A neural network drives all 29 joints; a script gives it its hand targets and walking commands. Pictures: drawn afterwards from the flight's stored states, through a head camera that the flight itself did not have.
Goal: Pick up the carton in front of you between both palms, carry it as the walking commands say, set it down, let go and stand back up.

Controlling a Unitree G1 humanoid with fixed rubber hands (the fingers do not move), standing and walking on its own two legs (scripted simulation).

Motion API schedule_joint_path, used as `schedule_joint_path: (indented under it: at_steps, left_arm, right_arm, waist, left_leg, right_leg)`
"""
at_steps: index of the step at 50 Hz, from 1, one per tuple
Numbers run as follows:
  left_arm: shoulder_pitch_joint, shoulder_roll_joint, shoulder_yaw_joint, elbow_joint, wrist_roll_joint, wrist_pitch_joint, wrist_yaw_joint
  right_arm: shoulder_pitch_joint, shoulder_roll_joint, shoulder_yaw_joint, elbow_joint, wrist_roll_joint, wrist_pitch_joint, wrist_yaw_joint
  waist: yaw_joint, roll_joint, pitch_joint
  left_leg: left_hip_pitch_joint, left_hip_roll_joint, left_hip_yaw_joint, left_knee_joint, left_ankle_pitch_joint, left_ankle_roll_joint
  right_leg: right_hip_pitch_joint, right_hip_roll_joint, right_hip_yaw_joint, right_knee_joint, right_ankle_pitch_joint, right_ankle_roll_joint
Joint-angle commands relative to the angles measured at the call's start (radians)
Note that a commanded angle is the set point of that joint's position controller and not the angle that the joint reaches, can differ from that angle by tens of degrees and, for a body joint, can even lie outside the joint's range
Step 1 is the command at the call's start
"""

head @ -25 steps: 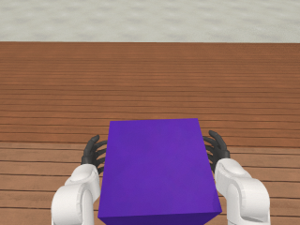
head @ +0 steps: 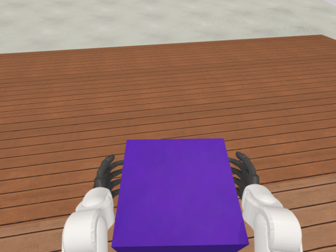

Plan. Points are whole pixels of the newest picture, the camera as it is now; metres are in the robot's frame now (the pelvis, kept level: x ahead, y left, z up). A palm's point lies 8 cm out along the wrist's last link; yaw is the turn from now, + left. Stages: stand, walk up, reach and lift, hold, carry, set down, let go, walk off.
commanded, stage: carry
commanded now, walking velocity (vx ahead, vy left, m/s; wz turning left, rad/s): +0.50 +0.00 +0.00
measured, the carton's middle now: (175, 205) +0.22 -0.01 +0.00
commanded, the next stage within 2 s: none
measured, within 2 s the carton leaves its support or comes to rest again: neither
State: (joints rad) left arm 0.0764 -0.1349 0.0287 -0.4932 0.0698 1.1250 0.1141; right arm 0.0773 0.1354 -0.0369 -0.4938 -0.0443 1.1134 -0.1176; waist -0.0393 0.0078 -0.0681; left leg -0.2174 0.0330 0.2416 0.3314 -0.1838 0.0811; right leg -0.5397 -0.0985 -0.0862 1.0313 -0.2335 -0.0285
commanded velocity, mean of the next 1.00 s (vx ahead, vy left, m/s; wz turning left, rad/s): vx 0.50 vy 0.00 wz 0.00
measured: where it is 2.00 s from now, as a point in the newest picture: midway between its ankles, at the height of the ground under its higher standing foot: (157, 123)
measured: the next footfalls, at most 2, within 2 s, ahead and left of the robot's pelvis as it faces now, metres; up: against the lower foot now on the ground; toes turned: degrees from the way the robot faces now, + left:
right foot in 0.30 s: +0.41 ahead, -0.11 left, +0.00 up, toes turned -8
left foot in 0.78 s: +0.69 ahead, +0.07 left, -0.03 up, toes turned +4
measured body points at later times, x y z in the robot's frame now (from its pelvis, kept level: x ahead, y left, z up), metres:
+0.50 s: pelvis +0.34 -0.04 -0.02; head +0.38 -0.05 +0.43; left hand +0.64 +0.14 +0.08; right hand +0.68 -0.16 +0.07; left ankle +0.28 +0.09 -0.65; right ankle +0.37 -0.10 -0.75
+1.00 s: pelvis +0.67 +0.04 -0.04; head +0.73 +0.05 +0.41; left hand +1.02 +0.16 +0.02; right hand +1.00 -0.14 +0.03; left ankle +0.66 +0.07 -0.77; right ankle +0.64 -0.11 -0.69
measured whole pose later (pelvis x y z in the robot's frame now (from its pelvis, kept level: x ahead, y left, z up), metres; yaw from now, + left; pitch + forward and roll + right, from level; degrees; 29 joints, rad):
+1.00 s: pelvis +0.67 +0.04 -0.04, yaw +0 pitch +6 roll -3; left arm -0.39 -0.18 0.27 -0.13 0.06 1.02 0.15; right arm -0.38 0.14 -0.26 -0.11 0.01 1.00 -0.15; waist -0.08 0.02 0.03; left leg -0.35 -0.03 0.11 0.55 -0.15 0.12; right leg -0.59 -0.01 -0.02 1.11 -0.38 -0.04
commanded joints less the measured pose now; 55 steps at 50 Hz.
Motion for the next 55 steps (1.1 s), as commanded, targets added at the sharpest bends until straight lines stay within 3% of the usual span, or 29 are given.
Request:
schedule_joint_path:
  at_steps: [1, 5, 9, 11, 12, 13, 14, 15, 16, 17, 18, 19, 21, 26, 30, 33, 35, 36, 37, 38, 39, 40, 41, 42, 44, 45, 47, 51, 55]
  left_arm:
    - [-0.314, -0.806, -0.632, -0.061, -0.210, -0.019, -0.105]
    - [-0.399, -0.726, -0.635, -0.111, -0.241, 0.003, -0.080]
    - [-0.537, -0.590, -0.586, -0.115, -0.270, 0.027, -0.040]
    - [-0.584, -0.519, -0.536, -0.072, -0.274, 0.034, -0.013]
    - [-0.595, -0.486, -0.506, -0.035, -0.271, 0.034, 0.001]
    - [-0.592, -0.457, -0.472, 0.003, -0.260, 0.033, 0.014]
    - [-0.619, -0.424, -0.449, 0.027, -0.252, 0.031, 0.026]
    - [-0.652, -0.438, -0.445, 0.057, -0.259, 0.024, 0.032]
    - [-0.684, -0.498, -0.460, 0.060, -0.278, 0.018, 0.030]
    - [-0.724, -0.553, -0.467, 0.060, -0.286, 0.010, 0.021]
    - [-0.816, -0.596, -0.494, 0.042, -0.307, -0.002, 0.009]
    - [-0.870, -0.634, -0.501, 0.060, -0.314, -0.012, -0.001]
    - [-0.949, -0.666, -0.500, 0.117, -0.319, -0.032, -0.016]
    - [-1.050, -0.645, -0.447, 0.268, -0.278, -0.066, -0.014]
    - [-1.075, -0.651, -0.397, 0.373, -0.241, -0.078, 0.006]
    - [-1.074, -0.670, -0.379, 0.403, -0.219, -0.079, 0.019]
    - [-1.068, -0.689, -0.380, 0.398, -0.211, -0.076, 0.026]
    - [-1.062, -0.702, -0.387, 0.393, -0.206, -0.072, 0.028]
    - [-1.056, -0.704, -0.388, 0.388, -0.201, -0.067, 0.030]
    - [-1.045, -0.704, -0.384, 0.378, -0.196, -0.060, 0.033]
    - [-1.040, -0.715, -0.394, 0.367, -0.193, -0.051, 0.032]
    - [-1.045, -0.720, -0.391, 0.383, -0.184, -0.043, 0.032]
    - [-1.072, -0.751, -0.391, 0.352, -0.199, -0.052, 0.034]
    - [-1.076, -0.773, -0.396, 0.351, -0.200, -0.058, 0.029]
    - [-1.072, -0.824, -0.402, 0.317, -0.196, -0.094, 0.022]
    - [-1.070, -0.823, -0.400, 0.323, -0.181, -0.112, 0.022]
    - [-1.033, -0.805, -0.407, 0.334, -0.151, -0.143, 0.029]
    - [-0.912, -0.742, -0.414, 0.370, -0.101, -0.161, 0.031]
    - [-0.940, -0.712, -0.432, 0.319, -0.129, -0.158, 0.028]
  right_arm:
    - [-0.322, 0.764, 0.637, -0.070, 0.253, 0.003, 0.150]
    - [-0.334, 0.680, 0.587, -0.075, 0.231, 0.014, 0.116]
    - [-0.467, 0.574, 0.538, -0.078, 0.224, 0.030, 0.050]
    - [-0.544, 0.522, 0.517, -0.056, 0.226, 0.038, 0.014]
    - [-0.579, 0.499, 0.508, -0.038, 0.226, 0.043, -0.002]
    - [-0.624, 0.474, 0.499, -0.023, 0.228, 0.047, -0.014]
    - [-0.660, 0.471, 0.496, -0.018, 0.230, 0.050, -0.021]
    - [-0.688, 0.465, 0.497, -0.005, 0.239, 0.049, -0.025]
    - [-0.731, 0.495, 0.498, 0.010, 0.249, 0.041, -0.025]
    - [-0.765, 0.538, 0.482, 0.047, 0.245, 0.034, -0.023]
    - [-0.802, 0.585, 0.466, 0.077, 0.233, 0.022, -0.021]
    - [-0.832, 0.623, 0.451, 0.108, 0.225, 0.009, -0.020]
    - [-0.880, 0.652, 0.431, 0.177, 0.190, -0.011, -0.021]
    - [-0.969, 0.640, 0.402, 0.330, 0.114, -0.042, -0.036]
    - [-1.032, 0.645, 0.373, 0.390, 0.116, -0.055, -0.045]
    - [-1.041, 0.672, 0.366, 0.410, 0.137, -0.056, -0.037]
    - [-1.034, 0.689, 0.370, 0.411, 0.156, -0.052, -0.026]
    - [-1.009, 0.693, 0.368, 0.423, 0.160, -0.050, -0.022]
    - [-0.992, 0.692, 0.364, 0.423, 0.161, -0.049, -0.016]
    - [-0.974, 0.668, 0.356, 0.422, 0.160, -0.048, -0.014]
    - [-0.967, 0.668, 0.350, 0.424, 0.159, -0.048, -0.015]
    - [-0.962, 0.685, 0.353, 0.431, 0.162, -0.044, -0.013]
    - [-1.025, 0.720, 0.396, 0.378, 0.200, -0.045, -0.004]
    - [-1.036, 0.759, 0.401, 0.359, 0.213, -0.055, 0.004]
    - [-1.131, 0.831, 0.472, 0.273, 0.277, -0.092, 0.027]
    - [-1.165, 0.851, 0.503, 0.252, 0.303, -0.106, 0.038]
    - [-1.143, 0.852, 0.546, 0.262, 0.328, -0.130, 0.051]
    - [-0.988, 0.770, 0.516, 0.342, 0.280, -0.148, 0.047]
    - [-0.976, 0.747, 0.498, 0.331, 0.265, -0.149, 0.036]
  waist:
    - [0.027, 0.121, -0.079]
    - [0.025, 0.144, -0.023]
    - [0.019, 0.151, 0.017]
    - [0.027, 0.154, -0.038]
    - [0.060, 0.120, -0.112]
    - [0.110, 0.035, -0.232]
    - [0.128, -0.230, -0.368]
    - [0.124, -0.365, -0.378]
    - [0.118, -0.268, -0.372]
    - [0.108, -0.166, -0.359]
    - [0.097, -0.105, -0.353]
    - [0.089, -0.065, -0.338]
    - [0.075, -0.091, -0.324]
    - [0.087, -0.131, -0.258]
    - [0.096, -0.133, -0.202]
    - [0.094, -0.143, -0.209]
    - [0.067, -0.125, -0.246]
    - [0.021, -0.085, -0.302]
    - [-0.027, -0.012, -0.349]
    - [-0.036, 0.167, -0.410]
    - [-0.035, 0.332, -0.470]
    - [-0.056, 0.303, -0.467]
    - [-0.051, 0.195, -0.389]
    - [-0.043, 0.125, -0.334]
    - [-0.019, 0.095, -0.355]
    - [-0.018, 0.075, -0.361]
    - [-0.018, 0.069, -0.365]
    - [-0.050, 0.105, -0.339]
    - [-0.072, 0.098, -0.252]
  left_leg:
    - [0.194, 0.218, -0.160, -0.232, 0.047, 0.028]
    - [0.230, 0.192, -0.101, -0.186, 0.215, 0.026]
    - [0.234, 0.193, -0.079, -0.102, 0.313, 0.040]
    - [0.201, 0.194, -0.050, 0.052, 0.528, 0.023]
    - [0.158, 0.160, -0.015, 0.228, 0.596, -0.001]
    - [0.049, 0.114, -0.020, 0.460, 0.473, -0.028]
    - [-0.187, 0.012, -0.028, 0.818, 0.139, -0.071]
    - [-0.422, -0.110, -0.155, 1.040, -0.299, -0.065]
    - [-0.502, -0.026, -0.231, 1.158, -0.297, -0.031]
    - [-0.503, 0.009, -0.255, 1.163, -0.275, -0.009]
    - [-0.481, 0.024, -0.272, 1.113, -0.232, 0.001]
    - [-0.456, 0.043, -0.273, 1.059, -0.173, 0.002]
    - [-0.433, 0.050, -0.240, 0.957, -0.144, -0.005]
    - [-0.499, 0.053, -0.175, 0.701, -0.029, -0.022]
    - [-0.416, 0.004, -0.096, 0.380, 0.119, -0.021]
    - [-0.341, -0.026, -0.065, 0.246, 0.171, -0.011]
    - [-0.227, -0.052, -0.057, 0.154, 0.213, -0.003]
    - [-0.060, -0.070, -0.051, 0.108, 0.244, 0.008]
    - [0.129, -0.012, -0.091, 0.101, 0.261, 0.019]
    - [0.369, 0.193, -0.371, 0.169, 0.382, 0.079]
    - [0.517, 0.338, -0.707, 0.147, 0.448, 0.179]
    - [0.548, 0.334, -0.788, 0.116, 0.380, 0.220]
    - [0.487, 0.316, -0.747, 0.096, 0.329, 0.206]
    - [0.357, 0.272, -0.670, 0.090, 0.351, 0.164]
    - [0.295, 0.248, -0.616, 0.079, 0.375, 0.171]
    - [0.264, 0.234, -0.573, 0.069, 0.387, 0.154]
    - [0.273, 0.220, -0.505, 0.071, 0.494, 0.125]
    - [0.415, 0.162, -0.392, 0.139, 0.805, 0.092]
    - [0.368, 0.058, -0.276, 0.144, 0.787, 0.044]
  right_leg:
    - [-0.110, -0.014, -0.055, -0.244, 0.175, 0.028]
    - [-0.110, 0.007, -0.109, -0.373, 0.220, 0.029]
    - [-0.053, 0.043, -0.152, -0.447, 0.185, -0.007]
    - [0.118, 0.086, -0.178, -0.463, 0.141, -0.031]
    - [0.285, 0.127, -0.198, -0.499, 0.093, -0.039]
    - [0.518, 0.086, -0.134, -0.504, 0.037, -0.052]
    - [0.728, -0.200, 0.331, -0.595, -0.123, -0.151]
    - [0.819, -0.313, 0.653, -0.737, -0.001, -0.257]
    - [0.808, -0.295, 0.584, -0.707, 0.129, -0.252]
    - [0.747, -0.253, 0.459, -0.660, 0.270, -0.207]
    - [0.676, -0.256, 0.378, -0.646, 0.291, -0.188]
    - [0.596, -0.227, 0.319, -0.669, 0.235, -0.170]
    - [0.527, -0.197, 0.218, -0.688, 0.195, -0.143]
    - [0.529, -0.171, 0.121, -0.719, 0.271, -0.173]
    - [0.513, -0.094, 0.015, -0.683, 0.370, -0.143]
    - [0.574, -0.090, -0.010, -0.612, 0.457, -0.121]
    - [0.601, -0.081, -0.038, -0.484, 0.591, -0.088]
    - [0.565, -0.051, -0.069, -0.337, 0.593, -0.053]
    - [0.449, -0.014, -0.076, -0.160, 0.419, -0.025]
    - [0.181, 0.044, -0.044, 0.035, 0.080, 0.005]
    - [-0.062, 0.161, 0.019, 0.256, -0.330, 0.022]
    - [-0.199, 0.151, 0.089, 0.341, -0.363, -0.009]
    - [-0.245, 0.131, 0.102, 0.356, -0.299, -0.037]
    - [-0.235, 0.096, 0.097, 0.318, -0.257, -0.028]
    - [-0.173, 0.057, 0.108, 0.184, -0.184, -0.009]
    - [-0.141, 0.060, 0.097, 0.124, -0.167, -0.009]
    - [-0.120, 0.079, 0.076, 0.049, -0.106, -0.013]
    - [-0.229, 0.101, 0.028, -0.129, 0.071, -0.018]
    - [-0.126, 0.162, -0.073, -0.438, 0.303, -0.026]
